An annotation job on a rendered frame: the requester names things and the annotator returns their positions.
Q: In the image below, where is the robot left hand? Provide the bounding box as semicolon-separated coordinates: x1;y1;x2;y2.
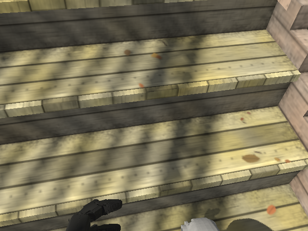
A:
65;199;122;231

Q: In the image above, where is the right robot thigh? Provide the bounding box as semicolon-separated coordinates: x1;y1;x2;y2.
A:
181;218;219;231

